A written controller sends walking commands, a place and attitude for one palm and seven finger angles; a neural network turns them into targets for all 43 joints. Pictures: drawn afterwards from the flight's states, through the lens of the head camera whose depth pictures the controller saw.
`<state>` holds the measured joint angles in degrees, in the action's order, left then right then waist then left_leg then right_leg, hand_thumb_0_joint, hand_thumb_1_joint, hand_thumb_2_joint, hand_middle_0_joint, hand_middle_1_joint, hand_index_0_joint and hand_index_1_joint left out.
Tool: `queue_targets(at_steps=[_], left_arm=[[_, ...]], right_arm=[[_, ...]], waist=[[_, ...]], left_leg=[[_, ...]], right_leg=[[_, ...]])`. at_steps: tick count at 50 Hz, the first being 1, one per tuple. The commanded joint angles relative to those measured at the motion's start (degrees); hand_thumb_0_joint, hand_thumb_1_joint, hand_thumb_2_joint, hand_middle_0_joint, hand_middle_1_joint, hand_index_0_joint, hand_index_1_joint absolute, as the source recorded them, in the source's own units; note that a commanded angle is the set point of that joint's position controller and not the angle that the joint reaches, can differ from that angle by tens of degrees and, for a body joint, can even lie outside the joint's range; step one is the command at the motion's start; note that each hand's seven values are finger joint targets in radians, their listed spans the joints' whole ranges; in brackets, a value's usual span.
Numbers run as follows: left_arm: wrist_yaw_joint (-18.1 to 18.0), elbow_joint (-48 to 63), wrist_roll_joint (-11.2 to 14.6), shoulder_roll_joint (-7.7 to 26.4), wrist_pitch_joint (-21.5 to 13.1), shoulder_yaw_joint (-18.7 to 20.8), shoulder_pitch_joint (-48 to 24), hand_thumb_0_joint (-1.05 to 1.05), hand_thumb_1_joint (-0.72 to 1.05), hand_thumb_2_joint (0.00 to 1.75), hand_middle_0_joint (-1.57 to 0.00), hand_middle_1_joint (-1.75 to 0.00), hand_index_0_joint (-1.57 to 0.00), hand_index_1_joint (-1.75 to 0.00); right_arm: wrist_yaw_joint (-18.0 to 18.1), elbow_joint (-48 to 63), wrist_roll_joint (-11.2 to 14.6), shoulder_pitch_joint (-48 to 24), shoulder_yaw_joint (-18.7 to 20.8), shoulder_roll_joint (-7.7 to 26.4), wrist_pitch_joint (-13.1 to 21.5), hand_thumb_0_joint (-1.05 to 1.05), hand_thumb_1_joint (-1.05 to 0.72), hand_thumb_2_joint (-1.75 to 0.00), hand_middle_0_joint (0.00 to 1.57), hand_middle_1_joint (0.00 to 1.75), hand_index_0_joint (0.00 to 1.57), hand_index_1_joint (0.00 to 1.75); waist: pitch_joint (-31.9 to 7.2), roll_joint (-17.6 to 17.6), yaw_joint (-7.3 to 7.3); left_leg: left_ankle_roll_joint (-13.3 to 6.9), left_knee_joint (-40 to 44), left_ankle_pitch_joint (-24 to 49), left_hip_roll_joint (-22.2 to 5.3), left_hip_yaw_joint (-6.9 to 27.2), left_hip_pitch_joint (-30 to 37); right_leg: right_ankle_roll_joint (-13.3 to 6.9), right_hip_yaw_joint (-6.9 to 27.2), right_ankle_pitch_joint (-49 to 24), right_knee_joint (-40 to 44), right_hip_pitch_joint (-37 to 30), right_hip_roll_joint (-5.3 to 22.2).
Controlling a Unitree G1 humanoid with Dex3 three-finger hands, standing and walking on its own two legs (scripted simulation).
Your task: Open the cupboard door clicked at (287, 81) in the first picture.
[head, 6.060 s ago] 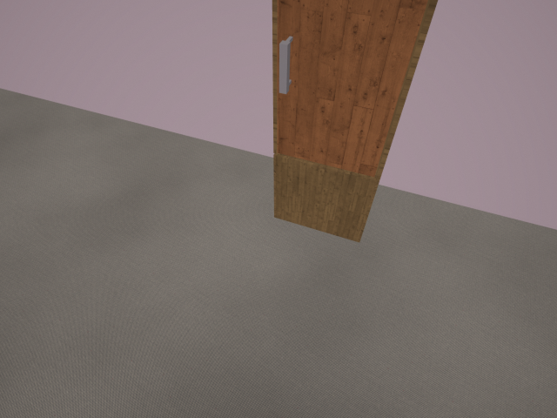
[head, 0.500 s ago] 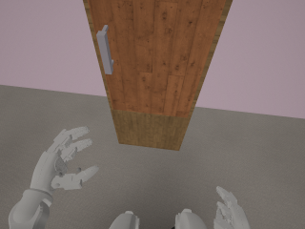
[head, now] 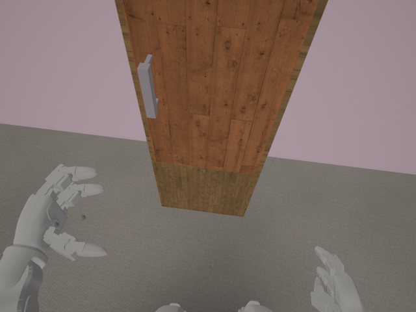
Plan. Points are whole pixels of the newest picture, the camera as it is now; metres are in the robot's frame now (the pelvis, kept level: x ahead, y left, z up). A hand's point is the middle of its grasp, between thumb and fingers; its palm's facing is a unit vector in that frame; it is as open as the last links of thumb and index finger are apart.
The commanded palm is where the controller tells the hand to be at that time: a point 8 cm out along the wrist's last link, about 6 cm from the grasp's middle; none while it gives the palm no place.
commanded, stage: raise the hand with hooked fingers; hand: left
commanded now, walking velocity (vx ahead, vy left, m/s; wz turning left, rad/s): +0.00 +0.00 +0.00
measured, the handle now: (150, 87) +0.60 +0.19 +0.07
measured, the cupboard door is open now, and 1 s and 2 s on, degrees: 0 0 0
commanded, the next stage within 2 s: move the hooked fingers beside the handle in 0.88 s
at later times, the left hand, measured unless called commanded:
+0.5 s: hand (72, 182) +0.30 +0.26 +0.10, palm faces -0.03 -1.00 -0.03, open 14.0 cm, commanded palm +0.27 +0.30 +0.09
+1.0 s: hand (71, 188) +0.29 +0.26 +0.09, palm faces -0.03 -1.00 -0.03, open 14.0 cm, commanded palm +0.27 +0.30 +0.09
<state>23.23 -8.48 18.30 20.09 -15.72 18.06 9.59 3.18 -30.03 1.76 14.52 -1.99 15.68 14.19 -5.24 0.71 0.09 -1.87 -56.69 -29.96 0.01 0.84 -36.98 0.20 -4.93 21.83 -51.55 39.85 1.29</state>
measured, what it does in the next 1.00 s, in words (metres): stands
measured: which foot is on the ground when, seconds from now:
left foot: down 0.00-1.00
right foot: down 0.00-1.00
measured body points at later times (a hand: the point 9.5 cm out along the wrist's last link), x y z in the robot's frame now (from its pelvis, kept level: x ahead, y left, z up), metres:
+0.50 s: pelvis +0.00 -0.02 +0.02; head +0.05 -0.01 +0.46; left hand +0.30 +0.31 +0.10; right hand +0.15 -0.27 -0.07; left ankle -0.02 +0.09 -0.68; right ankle +0.04 -0.13 -0.68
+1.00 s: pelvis +0.00 -0.01 +0.02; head +0.04 -0.01 +0.46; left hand +0.29 +0.31 +0.10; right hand +0.16 -0.26 -0.06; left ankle -0.02 +0.09 -0.68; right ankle +0.04 -0.13 -0.68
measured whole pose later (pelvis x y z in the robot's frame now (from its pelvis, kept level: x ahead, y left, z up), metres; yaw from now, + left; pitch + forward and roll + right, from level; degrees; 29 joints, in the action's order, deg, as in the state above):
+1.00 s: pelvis +0.00 -0.01 +0.02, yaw -1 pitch +8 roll -2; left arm 32.5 -26.3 20.3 24.5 -14.6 25.3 -4.3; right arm 4.2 -31.5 1.9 16.4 -3.3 16.0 12.2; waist -3.8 1.1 0.1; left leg -1.0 -49.7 -26.8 -0.5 0.1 -31.2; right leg -0.7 -4.1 19.3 -46.0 35.0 0.5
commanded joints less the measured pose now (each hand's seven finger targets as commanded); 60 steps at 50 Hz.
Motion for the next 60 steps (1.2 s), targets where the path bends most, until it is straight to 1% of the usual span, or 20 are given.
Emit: queue_targets(at_steps=[1, 4, 6, 8, 10, 17, 19, 21, 32, 33, 34, 37, 40, 44, 49, 53, 55, 57, 58, 60], left_arm=[[1.7, 8.8, 1.8, 11.8, -2.5, 6.2, -10.8, 0.00, -0.50, 0.30, -0.30, -1.20, -0.30, -1.20], [3.3, 6.6, 2.5, 13.8, -1.9, 8.1, -13.1, 0.00, -0.50, 0.30, -0.30, -1.20, -0.30, -1.20], [4.1, 5.2, 3.1, 14.4, -1.9, 8.9, -14.9, 0.00, -0.50, 0.30, -0.30, -1.20, -0.30, -1.20], [5.1, 3.9, 3.3, 16.2, -1.8, 10.1, -17.3, 0.00, -0.50, 0.30, -0.30, -1.20, -0.30, -1.20], [5.7, 1.5, 3.5, 16.0, -1.7, 10.2, -17.8, 0.00, -0.50, 0.30, -0.30, -1.20, -0.30, -1.20], [8.1, -3.4, 3.9, 20.6, -1.3, 13.1, -23.9, 0.00, -0.50, 0.30, -0.30, -1.20, -0.30, -1.20], [8.8, -5.6, 4.0, 20.7, -1.0, 13.3, -25.3, 0.00, -0.50, 0.30, -0.30, -1.20, -0.30, -1.20], [9.5, -7.8, 4.5, 18.4, -0.8, 12.0, -23.5, 0.00, -0.50, 0.30, -0.30, -1.20, -0.30, -1.20], [7.9, -3.2, 4.2, 21.6, -3.4, 14.6, -24.5, 0.00, -0.50, 0.30, -0.30, -1.20, -0.30, -1.20], [7.8, -3.9, 3.8, 20.9, -3.3, 14.1, -24.3, 0.00, -0.50, 0.30, -0.30, -1.20, -0.30, -1.20], [7.7, -4.9, 3.9, 20.3, -3.2, 13.8, -23.9, 0.00, -0.50, 0.30, -0.30, -1.20, -0.30, -1.20], [8.0, -4.7, 3.6, 20.2, -3.2, 12.9, -25.2, 0.00, -0.50, 0.30, -0.30, -1.20, -0.30, -1.20], [8.4, -6.2, 3.7, 19.9, -2.7, 12.7, -24.9, 0.00, -0.50, 0.30, -0.30, -1.20, -0.30, -1.20], [9.1, -5.4, 4.0, 20.2, -2.8, 12.9, -25.8, 0.00, -0.50, 0.30, -0.30, -1.20, -0.30, -1.20], [9.2, -6.7, 3.8, 19.0, -2.5, 11.8, -25.4, 0.00, -0.50, 0.30, -0.30, -1.20, -0.30, -1.20], [8.6, -7.4, 2.8, 19.4, -2.5, 9.9, -36.0, 0.00, -0.50, 0.30, -0.30, -1.20, -0.30, -1.20], [8.3, -9.7, 2.1, 18.7, -2.6, 8.8, -37.4, 0.00, -0.50, 0.30, -0.30, -1.20, -0.30, -1.20], [8.3, -10.5, 1.7, 20.6, -2.8, 9.6, -39.6, 0.00, -0.50, 0.30, -0.30, -1.20, -0.30, -1.20], [8.3, -11.4, 1.3, 21.9, -2.9, 10.9, -39.3, 0.00, -0.50, 0.30, -0.30, -1.20, -0.30, -1.20], [8.0, -13.5, 0.8, 21.2, -2.8, 10.2, -39.9, 0.00, -0.50, 0.30, -0.30, -1.20, -0.30, -1.20]], right_arm=[[1.2, 7.0, 0.6, -0.6, 3.0, 8.3, 2.1, 0.00, -0.90, -0.90, 0.20, 0.30, 0.20, 0.30], [1.5, 6.7, 0.4, -0.3, 2.7, 8.3, 1.9, 0.00, -0.90, -0.90, 0.20, 0.30, 0.20, 0.30], [1.6, 6.5, 0.5, -0.5, 2.7, 8.3, 1.8, 0.00, -0.90, -0.90, 0.20, 0.30, 0.20, 0.30], [1.6, 6.2, 0.3, -0.4, 2.4, 8.4, 1.6, 0.00, -0.90, -0.90, 0.20, 0.30, 0.20, 0.30], [1.7, 5.9, 0.4, -0.3, 2.4, 8.4, 1.5, 0.00, -0.90, -0.90, 0.20, 0.30, 0.20, 0.30], [2.0, 5.9, 0.5, -0.1, 2.2, 9.0, 0.9, 0.00, -0.90, -0.90, 0.20, 0.30, 0.20, 0.30], [2.1, 5.7, 0.6, 0.2, 2.2, 8.9, 0.5, 0.00, -0.90, -0.90, 0.20, 0.30, 0.20, 0.30], [2.1, 5.9, 0.8, 0.3, 2.4, 8.9, 0.5, 0.00, -0.90, -0.90, 0.20, 0.30, 0.20, 0.30], [1.5, 6.6, 0.1, 0.8, 2.8, 8.9, 0.5, 0.00, -0.90, -0.90, 0.20, 0.30, 0.20, 0.30], [1.6, 6.5, 0.3, 0.8, 2.8, 8.7, 0.4, 0.00, -0.90, -0.90, 0.20, 0.30, 0.20, 0.30], [1.6, 6.4, 0.3, 0.8, 2.7, 8.6, 0.4, 0.00, -0.90, -0.90, 0.20, 0.30, 0.20, 0.30], [1.8, 6.4, 0.3, 0.7, 2.6, 8.9, 0.5, 0.00, -0.90, -0.90, 0.20, 0.30, 0.20, 0.30], [2.0, 6.3, 0.6, 0.5, 2.5, 8.9, 0.4, 0.00, -0.90, -0.90, 0.20, 0.30, 0.20, 0.30], [2.1, 6.4, 0.4, 0.4, 2.5, 8.8, 0.7, 0.00, -0.90, -0.90, 0.20, 0.30, 0.20, 0.30], [2.1, 6.2, 0.5, 0.7, 2.3, 8.8, 0.8, 0.00, -0.90, -0.90, 0.20, 0.30, 0.20, 0.30], [2.7, 4.9, 0.4, 1.1, 2.2, 9.1, 0.7, 0.00, -0.90, -0.90, 0.20, 0.30, 0.20, 0.30], [2.9, 4.5, 0.4, 1.6, 2.2, 9.1, 0.6, 0.00, -0.90, -0.90, 0.20, 0.30, 0.20, 0.30], [3.0, 4.3, 0.2, 2.0, 2.2, 9.4, 0.4, 0.00, -0.90, -0.90, 0.20, 0.30, 0.20, 0.30], [2.9, 4.2, 0.2, 2.3, 2.3, 9.3, 0.2, 0.00, -0.90, -0.90, 0.20, 0.30, 0.20, 0.30], [2.7, 4.3, 0.3, 2.3, 2.1, 9.2, -0.3, 0.00, -0.90, -0.90, 0.20, 0.30, 0.20, 0.30]], waist=[[-11.8, 5.4, -0.69], [-13.4, 5.5, -0.37], [-13.3, 3.1, -0.52], [-13.3, 4.5, -0.37], [-12.8, 3.7, -0.41], [-12.6, 3.9, -0.01], [-12.2, 3.3, -0.33], [-11.4, 1.1, -0.37], [-13.9, 3.8, 0.40], [-13.3, 5.1, 0.22], [-12.5, 3.9, 0.01], [-11.7, 5.3, -0.27], [-11.0, 3.1, -0.50], [-13.2, 4.0, -0.14], [-11.6, 3.5, -0.44], [-11.3, 4.3, -2.13], [-11.9, 4.2, -2.27], [-13.2, 4.0, -1.96], [-14.3, 5.4, -1.57], [-14.4, 4.9, -1.46]], left_leg=[[2.5, 11.8, 23.8, -0.2, 2.3, 5.0], [2.3, 11.9, 25.5, -0.1, 1.9, 6.1], [2.0, 12.3, 24.5, 0.0, 1.8, 5.6], [2.0, 12.5, 25.6, 0.1, 1.7, 6.2], [1.9, 13.0, 25.0, 0.1, 1.6, 6.2], [1.3, 14.2, 23.0, 0.3, 1.0, 5.8], [1.1, 14.8, 21.5, 0.4, 0.6, 5.6], [0.9, 15.0, 20.2, 0.5, 0.3, 4.6], [0.9, 14.8, 22.1, 0.5, -0.2, 5.3], [0.9, 15.0, 21.9, 0.5, -0.3, 5.5], [0.9, 15.2, 20.8, 0.5, -0.2, 5.3], [0.9, 15.3, 20.3, 0.4, 0.0, 5.9], [0.9, 15.7, 18.3, 0.4, 0.1, 5.1], [1.0, 15.6, 20.4, 0.4, 0.3, 6.4], [1.4, 15.8, 20.5, 0.2, 0.9, 6.7], [1.5, 15.5, 18.4, 0.2, 1.3, 7.0], [1.6, 15.6, 18.5, 0.2, 1.6, 7.4], [1.7, 15.1, 20.3, 0.3, 1.6, 7.5], [2.0, 15.1, 20.9, 0.2, 1.5, 7.6], [2.1, 15.2, 21.7, 0.2, 1.5, 6.9]], right_leg=[[-2.0, 0.5, -12.6, 5.2, -11.8, -2.1], [-2.1, 1.1, -14.9, 5.9, -14.0, -2.1], [-1.9, 1.3, -15.0, 6.6, -14.8, -2.1], [-2.2, 1.6, -16.1, 6.7, -15.5, -2.2], [-2.0, 1.7, -15.9, 7.5, -15.8, -2.1], [-2.4, 2.9, -14.9, 9.1, -18.3, -2.0], [-2.1, 3.3, -14.0, 10.1, -18.2, -1.8], [-1.8, 3.7, -12.9, 10.9, -18.4, -1.5], [-2.1, 4.6, -15.1, 10.2, -20.8, -1.6], [-2.1, 4.4, -14.9, 10.3, -20.1, -1.6], [-1.9, 4.4, -13.9, 10.7, -19.6, -1.6], [-2.2, 4.1, -12.9, 10.6, -18.4, -1.9], [-1.9, 4.1, -11.0, 11.4, -18.1, -1.6], [-2.0, 3.9, -13.2, 10.5, -18.9, -1.7], [-2.1, 2.8, -12.9, 10.1, -16.8, -2.0], [-2.1, 2.9, -10.9, 9.9, -14.4, -2.0], [-2.1, 2.7, -10.7, 9.8, -13.8, -1.8], [-2.4, 2.8, -12.2, 9.2, -14.6, -2.0], [-2.4, 2.9, -12.5, 9.1, -14.8, -1.8], [-2.3, 2.8, -13.3, 8.7, -15.1, -1.7]])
